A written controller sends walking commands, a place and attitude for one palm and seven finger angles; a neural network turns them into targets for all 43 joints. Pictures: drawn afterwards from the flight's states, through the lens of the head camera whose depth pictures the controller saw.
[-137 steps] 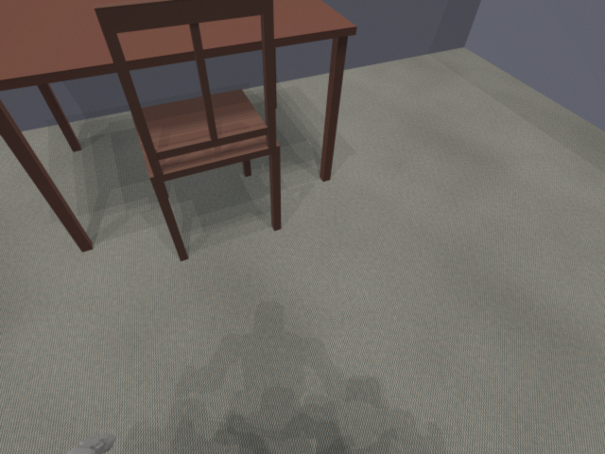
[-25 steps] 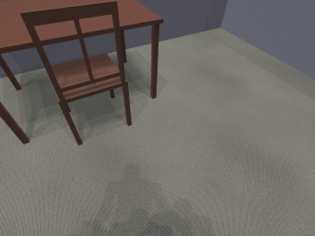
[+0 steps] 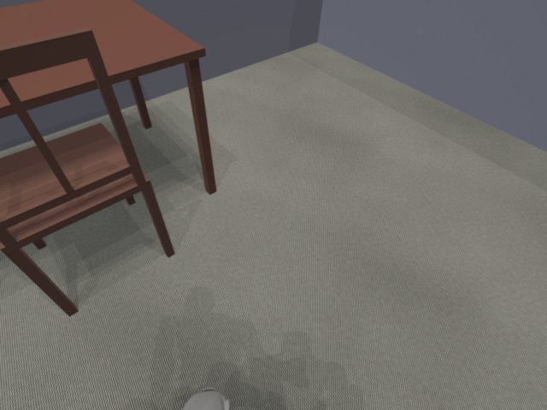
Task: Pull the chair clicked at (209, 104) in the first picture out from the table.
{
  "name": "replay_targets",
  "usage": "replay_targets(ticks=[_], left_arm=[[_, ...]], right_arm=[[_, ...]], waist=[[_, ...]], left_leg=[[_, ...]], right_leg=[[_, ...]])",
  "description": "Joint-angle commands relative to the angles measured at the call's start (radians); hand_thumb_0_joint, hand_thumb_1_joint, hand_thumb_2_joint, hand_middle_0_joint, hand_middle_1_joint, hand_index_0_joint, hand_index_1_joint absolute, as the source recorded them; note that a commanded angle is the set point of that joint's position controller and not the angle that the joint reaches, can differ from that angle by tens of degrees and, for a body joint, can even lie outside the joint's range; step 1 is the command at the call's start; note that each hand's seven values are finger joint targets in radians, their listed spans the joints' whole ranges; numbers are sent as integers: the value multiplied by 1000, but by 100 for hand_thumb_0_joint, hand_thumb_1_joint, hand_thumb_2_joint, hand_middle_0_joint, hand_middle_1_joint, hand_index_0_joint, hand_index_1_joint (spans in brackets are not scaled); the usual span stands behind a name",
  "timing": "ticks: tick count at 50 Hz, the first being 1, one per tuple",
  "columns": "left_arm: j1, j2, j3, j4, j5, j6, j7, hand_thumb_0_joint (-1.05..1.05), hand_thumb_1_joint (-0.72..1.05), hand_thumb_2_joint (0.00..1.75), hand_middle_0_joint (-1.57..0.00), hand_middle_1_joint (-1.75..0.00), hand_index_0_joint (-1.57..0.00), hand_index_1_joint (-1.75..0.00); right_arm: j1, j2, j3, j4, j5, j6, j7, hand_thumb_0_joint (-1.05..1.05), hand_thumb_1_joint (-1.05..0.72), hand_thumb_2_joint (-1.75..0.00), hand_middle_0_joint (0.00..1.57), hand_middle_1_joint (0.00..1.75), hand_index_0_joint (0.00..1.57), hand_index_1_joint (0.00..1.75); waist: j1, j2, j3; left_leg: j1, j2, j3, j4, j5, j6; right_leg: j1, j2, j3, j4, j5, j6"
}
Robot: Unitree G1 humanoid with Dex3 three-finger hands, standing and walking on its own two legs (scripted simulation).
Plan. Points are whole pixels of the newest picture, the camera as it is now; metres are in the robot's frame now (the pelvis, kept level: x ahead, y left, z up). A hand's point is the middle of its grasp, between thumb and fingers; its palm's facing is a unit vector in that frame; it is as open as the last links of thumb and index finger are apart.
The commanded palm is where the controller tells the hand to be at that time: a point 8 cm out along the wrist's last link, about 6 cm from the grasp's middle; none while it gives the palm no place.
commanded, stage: walk to a spot facing it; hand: left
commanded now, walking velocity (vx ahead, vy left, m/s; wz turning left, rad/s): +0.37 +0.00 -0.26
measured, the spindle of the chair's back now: (40, 142) +0.70 +0.63 -0.06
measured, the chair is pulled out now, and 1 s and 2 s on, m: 0.00 0.00 0.00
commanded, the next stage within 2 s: turn to face it in 0.48 s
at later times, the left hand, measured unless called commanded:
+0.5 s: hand (166, 322) +0.30 +0.23 -0.17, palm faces -0.17 -0.97 -0.15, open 7.4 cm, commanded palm none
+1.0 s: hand (212, 261) +0.45 +0.16 -0.18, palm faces -0.13 -0.99 -0.11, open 7.4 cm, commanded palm none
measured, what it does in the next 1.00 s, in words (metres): walks ahead: left foot, then right foot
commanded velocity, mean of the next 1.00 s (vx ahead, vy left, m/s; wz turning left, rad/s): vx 0.09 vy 0.00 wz -0.03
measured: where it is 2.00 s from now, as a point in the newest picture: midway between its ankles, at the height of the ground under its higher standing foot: (273, 409)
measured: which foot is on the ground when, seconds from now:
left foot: up 0.00-0.12, down 0.14-0.66, up 0.68-1.00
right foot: down 0.00-0.14, up 0.16-0.64, down 0.66-1.00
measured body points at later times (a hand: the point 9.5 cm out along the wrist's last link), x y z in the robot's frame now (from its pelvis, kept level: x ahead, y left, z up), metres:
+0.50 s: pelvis +0.21 +0.05 +0.00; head +0.24 +0.07 +0.45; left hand +0.31 +0.28 -0.16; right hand +0.12 -0.18 -0.13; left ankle +0.17 +0.13 -0.74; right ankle +0.26 -0.11 -0.66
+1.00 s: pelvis +0.31 +0.03 -0.02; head +0.32 +0.05 +0.43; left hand +0.46 +0.22 -0.17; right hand +0.29 -0.21 -0.16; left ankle +0.35 +0.12 -0.73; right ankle +0.32 -0.10 -0.74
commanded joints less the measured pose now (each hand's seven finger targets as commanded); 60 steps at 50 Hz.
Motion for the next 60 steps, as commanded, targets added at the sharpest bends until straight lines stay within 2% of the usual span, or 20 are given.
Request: replay_targets(ticks=[1, 5, 6, 7, 8, 10, 14, 26, 29, 31, 32, 33, 34, 36, 39, 49, 51, 52, 56, 60], left_arm=[[70, 176, 43, -24, -1, -22, 17, 0, 90, 90, -20, -30, -20, -30], [44, 166, 50, -32, -7, -14, 16, 0, 90, 90, -20, -30, -20, -30], [59, 123, 48, -46, -14, -12, 10, 0, 90, 90, -20, -30, -20, -30], [80, 75, 39, -74, -21, -12, -1, 0, 90, 90, -20, -30, -20, -30], [31, 106, 42, -90, -10, -9, 6, 0, 90, 90, -20, -30, -20, -30], [-45, 90, 49, -86, -3, -2, -11, 0, 90, 90, -20, -30, -20, -30], [48, 39, 56, -53, 8, 46, -24, 0, 90, 90, -20, -30, -20, -30], [-213, 32, 46, -150, 0, 73, -33, 0, 90, 90, -20, -30, -20, -30], [-206, 54, 46, -155, 4, 62, -26, 0, 90, 90, -20, -30, -20, -30], [-34, 90, 48, -108, 11, 36, -10, 0, 90, 90, -20, -30, -20, -30], [74, 183, 64, -74, 17, 15, 6, 0, 90, 90, -20, -30, -20, -30], [146, 256, 71, -47, -4, 4, 18, 0, 90, 90, -20, -30, -20, -30], [113, 253, 58, -50, -17, 11, 27, 0, 90, 90, -20, -30, -20, -30], [-34, 193, 39, -80, -13, 11, 37, 0, 90, 90, -20, -30, -20, -30], [-177, 140, 24, -107, -6, 23, 48, 0, 90, 90, -20, -30, -20, -30], [-173, 164, 60, -154, -7, 69, 42, 0, 90, 90, -20, -30, -20, -30], [-165, 71, 51, -216, -21, 84, 31, 0, 90, 90, -20, -30, -20, -30], [-238, 93, 47, -238, -8, 85, 33, 0, 90, 90, -20, -30, -20, -30], [-166, 111, 63, -182, -6, 74, 17, 0, 90, 90, -20, -30, -20, -30], [-145, 126, 63, -167, -13, 83, 20, 0, 90, 90, -20, -30, -20, -30]], right_arm=[[-50, -52, -5, -83, 2, -26, 3, 0, -90, -90, 20, 30, 20, 30], [117, -107, -19, -38, -5, -44, -16, 0, -90, -90, 20, 30, 20, 30], [265, -193, -41, -2, -16, -52, -31, 0, -90, -90, 20, 30, 20, 30], [380, -300, -61, 17, -22, -51, -36, 0, -90, -90, 20, 30, 20, 30], [352, -276, -49, 17, -10, -41, -45, 0, -90, -90, 20, 30, 20, 30], [194, -163, -23, -23, -6, -51, -46, 0, -90, -90, 20, 30, 20, 30], [140, -86, -3, -12, 2, -75, -55, 0, -90, -90, 20, 30, 20, 30], [246, -134, -14, 34, -3, -37, -61, 0, -90, -90, 20, 30, 20, 30], [256, -149, -22, 32, -4, -24, -60, 0, -90, -90, 20, 30, 20, 30], [245, -149, -15, 35, 5, -21, -55, 0, -90, -90, 20, 30, 20, 30], [280, -102, -3, 34, 20, -19, -47, 0, -90, -90, 20, 30, 20, 30], [286, -40, 10, 15, 30, -15, -52, 0, -90, -90, 20, 30, 20, 30], [240, -45, 9, 5, 26, -8, -63, 0, -90, -90, 20, 30, 20, 30], [248, -39, 11, 28, 16, 14, -59, 0, -90, -90, 20, 30, 20, 30], [259, -10, 15, 57, 12, 51, -52, 0, -90, -90, 20, 30, 20, 30], [191, -60, -12, -33, 0, 52, -20, 0, -90, -90, 20, 30, 20, 30], [250, -224, -48, -63, -13, 37, -24, 0, -90, -90, 20, 30, 20, 30], [264, -255, -56, -54, -17, 33, -35, 0, -90, -90, 20, 30, 20, 30], [95, -192, -32, -102, -5, 12, -51, 0, -90, -90, 20, 30, 20, 30], [107, -208, -37, -99, 2, 14, -50, 0, -90, -90, 20, 30, 20, 30]], waist=[[27, -125, 98], [-63, -26, 46], [-116, 127, -54], [-126, 374, -136], [-120, 303, -126], [-60, 113, 56], [26, 109, 44], [-33, 150, 86], [-20, 147, 61], [60, 113, -55], [97, -72, -192], [93, -206, -293], [90, -70, -249], [35, -177, -170], [-39, -87, -20], [-39, -64, 15], [-69, 385, 26], [-103, 310, -3], [-13, 116, -66], [-21, 101, -89]], left_leg=[[65, -30, 14, -158, 25, 6], [424, -87, 44, -357, 33, 31], [648, 62, -154, -440, -55, 82], [762, 335, -515, -612, -109, 177], [679, 374, -598, -673, -241, 204], [459, 311, -409, -713, -258, 180], [358, 195, -45, -696, 79, 112], [550, 209, 204, -549, 589, 143], [547, 222, 211, -428, 737, 132], [480, 177, 215, -179, 727, 88], [250, 99, 218, 80, 379, 37], [86, -48, 127, 373, -378, -7], [86, -45, -25, 395, -397, 12], [85, -20, -79, 392, -329, 5], [175, -19, -63, 245, -252, -3], [315, -59, 51, -270, -38, 3], [346, 262, -479, -610, 148, 173], [317, 304, -581, -653, 135, 247], [384, 133, -335, -581, 232, 182], [451, 101, -307, -580, 320, 193]], right_leg=[[-61, -268, 201, -187, 128, -126], [-138, -187, 148, 68, 269, -78], [-270, -109, 94, 337, 201, -37], [-456, 12, -17, 693, -272, 10], [-497, -32, 82, 859, -281, -3], [-557, -125, 90, 935, -98, 1], [-457, -155, 59, 855, 53, 40], [-474, -118, -73, 384, 84, 61], [-345, -68, -102, 303, 46, 27], [-52, -45, -108, 133, 167, 7], [253, -233, 88, 117, 545, -49], [346, -501, 390, 110, 1055, -190], [250, -491, 271, 83, 1115, -226], [89, -456, 253, -7, 767, -189], [-188, -387, 54, -79, 498, -119], [-253, -365, -107, 84, 25, -7], [-475, -153, -159, 489, -344, 117], [-479, -131, -35, 696, -359, 100], [-489, -151, 52, 788, -91, 115], [-442, -137, 53, 682, -79, 136]])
